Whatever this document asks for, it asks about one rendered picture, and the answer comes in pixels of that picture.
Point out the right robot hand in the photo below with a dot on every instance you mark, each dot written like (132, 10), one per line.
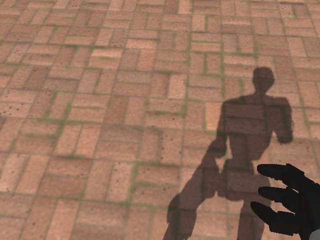
(305, 204)

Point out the robot right forearm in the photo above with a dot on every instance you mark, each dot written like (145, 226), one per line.
(315, 235)

